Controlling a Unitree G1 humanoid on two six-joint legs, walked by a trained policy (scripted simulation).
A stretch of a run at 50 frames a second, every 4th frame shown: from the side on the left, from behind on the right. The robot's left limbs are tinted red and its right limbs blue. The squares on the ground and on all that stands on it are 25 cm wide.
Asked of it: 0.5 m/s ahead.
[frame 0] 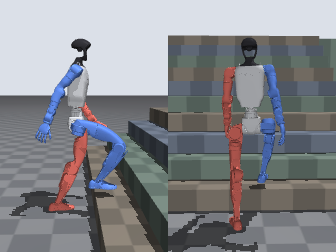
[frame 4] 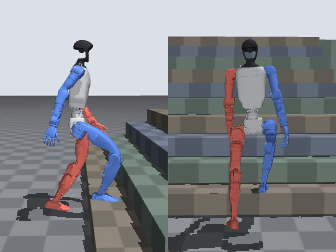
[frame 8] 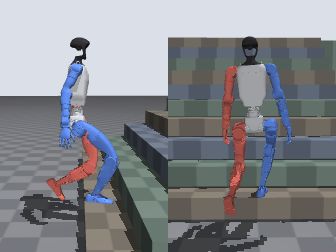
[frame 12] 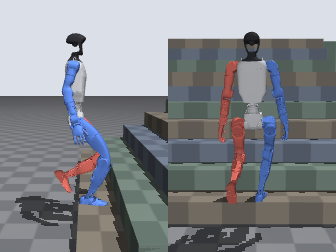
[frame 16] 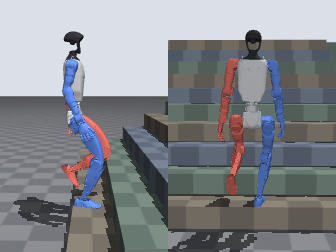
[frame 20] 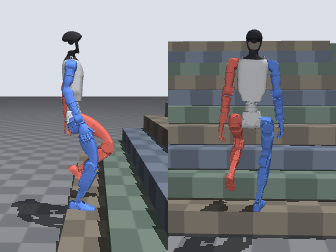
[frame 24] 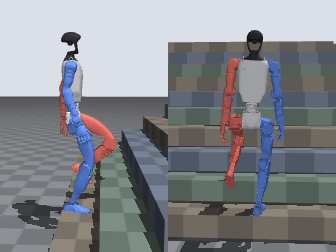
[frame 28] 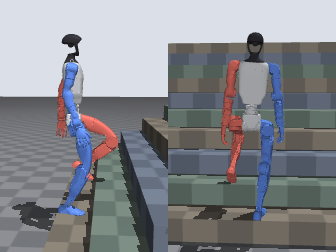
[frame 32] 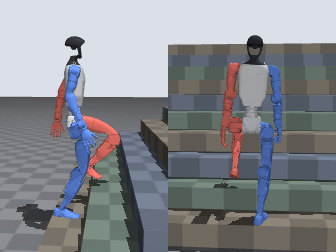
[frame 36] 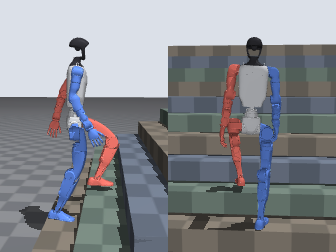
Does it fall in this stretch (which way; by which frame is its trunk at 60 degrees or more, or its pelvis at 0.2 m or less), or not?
no
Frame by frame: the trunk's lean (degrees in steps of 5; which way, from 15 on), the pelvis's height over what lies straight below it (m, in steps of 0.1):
0: 5, 0.8
4: 5, 0.8
8: 5, 0.8
12: 0, 0.9
16: 0, 0.7
20: 5, 0.7
24: 5, 0.8
28: 5, 0.8
32: 5, 0.8
36: 5, 0.8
